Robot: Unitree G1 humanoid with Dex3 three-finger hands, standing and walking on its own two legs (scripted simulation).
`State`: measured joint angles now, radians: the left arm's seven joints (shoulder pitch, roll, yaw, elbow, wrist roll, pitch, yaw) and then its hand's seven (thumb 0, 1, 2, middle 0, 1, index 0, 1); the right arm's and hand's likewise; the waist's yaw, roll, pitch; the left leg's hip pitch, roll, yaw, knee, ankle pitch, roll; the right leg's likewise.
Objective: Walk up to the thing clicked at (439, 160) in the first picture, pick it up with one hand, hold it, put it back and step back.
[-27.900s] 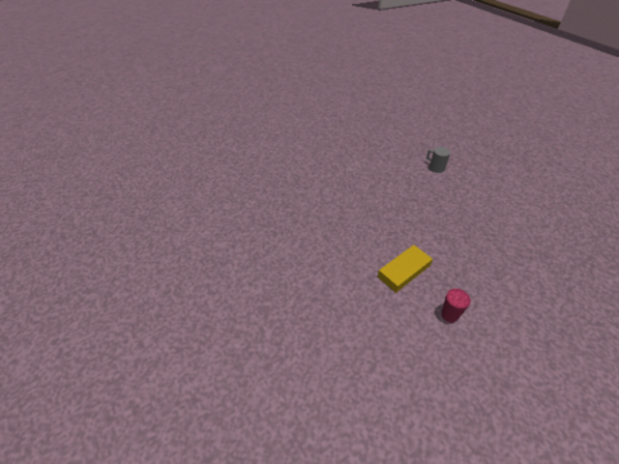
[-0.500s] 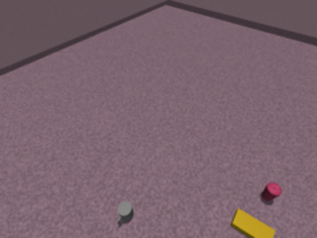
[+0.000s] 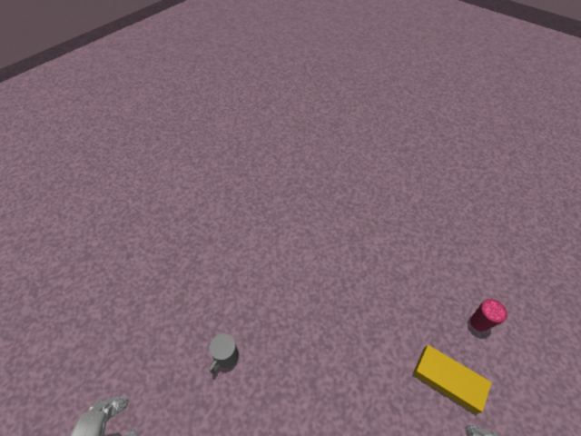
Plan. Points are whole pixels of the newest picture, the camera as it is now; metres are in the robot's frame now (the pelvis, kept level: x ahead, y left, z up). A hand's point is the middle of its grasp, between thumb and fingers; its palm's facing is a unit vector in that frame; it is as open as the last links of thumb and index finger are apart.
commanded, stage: rise first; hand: left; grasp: from above
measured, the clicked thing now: (221, 356) +0.43 +0.23 -0.72
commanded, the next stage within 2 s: none
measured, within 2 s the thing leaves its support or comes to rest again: neither
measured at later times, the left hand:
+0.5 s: hand out of the picture +0.15 +0.26 -0.21, palm faces -0.12 -0.89 -0.44, open 13.9 cm
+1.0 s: hand out of the picture +0.17 +0.28 -0.32, palm faces -0.36 -0.71 -0.61, open 14.0 cm
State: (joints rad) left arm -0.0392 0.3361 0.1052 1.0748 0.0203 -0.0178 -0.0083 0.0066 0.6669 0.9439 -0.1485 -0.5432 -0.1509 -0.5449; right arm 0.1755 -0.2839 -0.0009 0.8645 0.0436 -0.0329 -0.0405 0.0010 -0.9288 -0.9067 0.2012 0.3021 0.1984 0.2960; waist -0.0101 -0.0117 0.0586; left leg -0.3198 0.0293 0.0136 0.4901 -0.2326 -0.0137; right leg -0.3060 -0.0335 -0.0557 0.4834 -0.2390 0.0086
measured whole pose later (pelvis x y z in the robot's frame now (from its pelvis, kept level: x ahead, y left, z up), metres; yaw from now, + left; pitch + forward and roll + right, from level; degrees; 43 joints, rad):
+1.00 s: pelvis -0.03 +0.01 -0.17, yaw -1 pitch +27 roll -2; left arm 0.07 0.40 0.12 0.57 0.45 0.06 0.04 0.00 -0.51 0.96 -0.05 -1.10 -0.07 -1.09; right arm 0.12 -0.26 -0.04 0.57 0.00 -0.21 -0.01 0.00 -0.87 -0.89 0.20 0.30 0.20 0.30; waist -0.03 0.00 -0.17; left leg -1.37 0.04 -0.02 1.53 -0.64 0.00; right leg -1.34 -0.05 -0.04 1.50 -0.63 0.02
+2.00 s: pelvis -0.09 +0.02 -0.40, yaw -5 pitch +34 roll -7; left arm -0.80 0.68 0.10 1.25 1.21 -0.23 0.31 0.00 -0.54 1.02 -0.08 -1.00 -0.08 -1.00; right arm 0.13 -0.27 -0.03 0.75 -0.09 -0.04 0.10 0.00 -0.91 -0.90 0.20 0.30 0.20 0.30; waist -0.15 0.00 -0.08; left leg -2.21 0.03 -0.09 2.28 -0.66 0.02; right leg -2.14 -0.04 -0.05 2.20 -0.66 0.03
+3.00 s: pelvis -0.08 +0.01 -0.44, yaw -7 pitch +34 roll -7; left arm -1.05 0.73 0.04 1.49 1.28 -0.23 0.42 0.00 -0.53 0.99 -0.08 -1.07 -0.09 -1.06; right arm 0.13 -0.27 0.04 0.77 -0.15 -0.08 0.13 0.00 -0.91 -0.90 0.20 0.30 0.20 0.30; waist -0.24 -0.03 -0.03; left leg -2.32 0.04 -0.12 2.40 -0.69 0.01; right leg -2.26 -0.02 -0.07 2.32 -0.67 0.02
